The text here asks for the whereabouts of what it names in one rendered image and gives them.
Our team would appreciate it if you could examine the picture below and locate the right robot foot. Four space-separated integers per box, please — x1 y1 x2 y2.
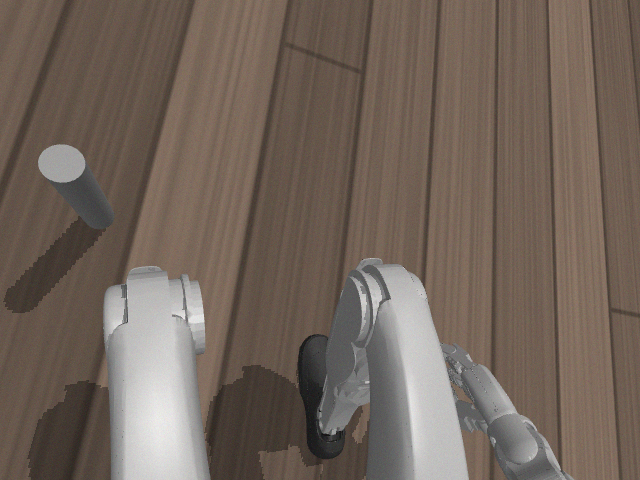
298 334 345 459

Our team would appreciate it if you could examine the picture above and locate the right robot arm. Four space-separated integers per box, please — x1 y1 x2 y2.
487 414 574 480

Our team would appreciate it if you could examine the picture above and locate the can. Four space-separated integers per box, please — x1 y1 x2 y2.
38 144 115 229

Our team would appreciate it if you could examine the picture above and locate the right robot hand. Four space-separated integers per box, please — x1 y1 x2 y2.
440 342 518 434

